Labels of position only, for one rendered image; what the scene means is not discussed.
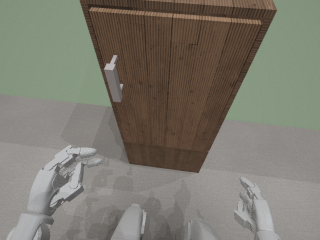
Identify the robot right hand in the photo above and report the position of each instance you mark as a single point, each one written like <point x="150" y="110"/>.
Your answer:
<point x="259" y="216"/>

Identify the cupboard door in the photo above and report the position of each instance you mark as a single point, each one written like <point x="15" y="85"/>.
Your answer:
<point x="178" y="71"/>

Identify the left robot forearm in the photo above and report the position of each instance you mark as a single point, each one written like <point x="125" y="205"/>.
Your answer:
<point x="32" y="226"/>

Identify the left robot thigh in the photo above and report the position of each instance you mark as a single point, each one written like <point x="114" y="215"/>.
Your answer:
<point x="131" y="224"/>

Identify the right robot forearm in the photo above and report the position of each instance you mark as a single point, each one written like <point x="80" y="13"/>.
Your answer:
<point x="266" y="235"/>

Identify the left robot shin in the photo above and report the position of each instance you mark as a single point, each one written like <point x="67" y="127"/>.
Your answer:
<point x="135" y="205"/>

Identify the handle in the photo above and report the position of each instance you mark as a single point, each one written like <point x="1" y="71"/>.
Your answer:
<point x="113" y="80"/>

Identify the robot left hand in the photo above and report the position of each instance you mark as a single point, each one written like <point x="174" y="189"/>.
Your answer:
<point x="43" y="197"/>

